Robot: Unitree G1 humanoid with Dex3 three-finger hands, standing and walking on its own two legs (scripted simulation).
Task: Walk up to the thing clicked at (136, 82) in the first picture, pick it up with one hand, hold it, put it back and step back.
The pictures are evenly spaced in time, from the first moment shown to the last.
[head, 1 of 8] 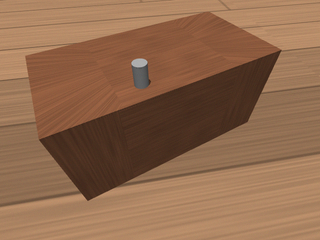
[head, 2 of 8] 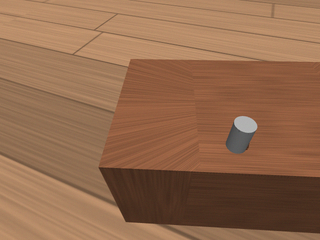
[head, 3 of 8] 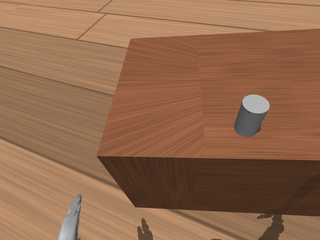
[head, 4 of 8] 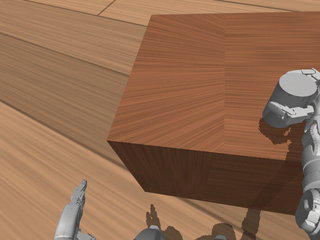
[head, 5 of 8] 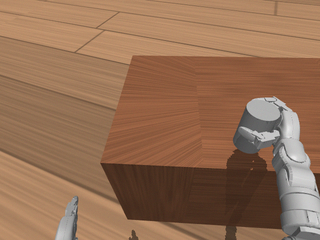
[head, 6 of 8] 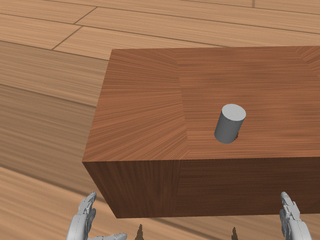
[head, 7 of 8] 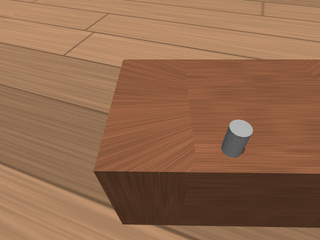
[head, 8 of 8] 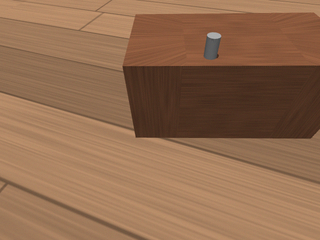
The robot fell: no
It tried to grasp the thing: yes
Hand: right
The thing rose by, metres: 0.24
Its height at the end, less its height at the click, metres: +0.00
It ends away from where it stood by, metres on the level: 0.02
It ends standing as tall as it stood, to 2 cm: yes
